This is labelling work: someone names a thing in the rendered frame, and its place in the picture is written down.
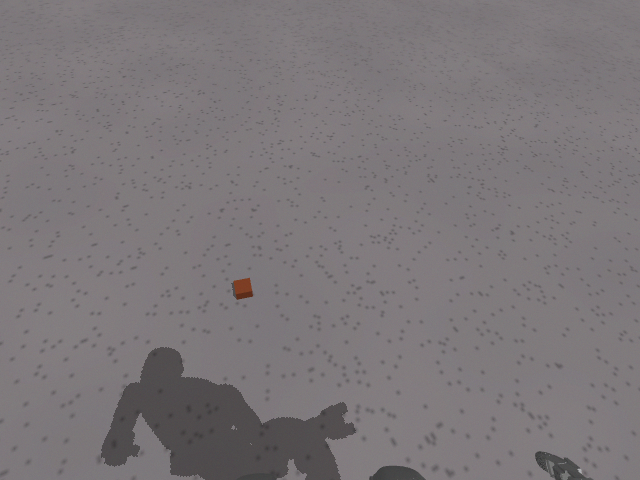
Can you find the right robot hand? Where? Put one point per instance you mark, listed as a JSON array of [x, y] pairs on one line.
[[558, 468]]

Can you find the small box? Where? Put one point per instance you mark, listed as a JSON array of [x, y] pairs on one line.
[[243, 288]]

